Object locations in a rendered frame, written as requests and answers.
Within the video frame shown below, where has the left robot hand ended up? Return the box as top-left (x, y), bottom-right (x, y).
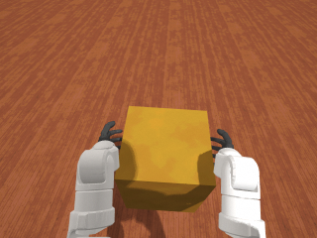
top-left (98, 121), bottom-right (123, 150)

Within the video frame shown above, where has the right robot hand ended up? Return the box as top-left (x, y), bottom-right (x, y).
top-left (210, 129), bottom-right (234, 166)

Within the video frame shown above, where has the robot left forearm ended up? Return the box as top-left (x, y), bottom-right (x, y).
top-left (66, 140), bottom-right (120, 238)

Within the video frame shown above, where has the carton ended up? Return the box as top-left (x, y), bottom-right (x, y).
top-left (114, 106), bottom-right (217, 213)

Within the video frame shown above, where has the robot right forearm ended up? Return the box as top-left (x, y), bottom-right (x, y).
top-left (213, 148), bottom-right (266, 238)

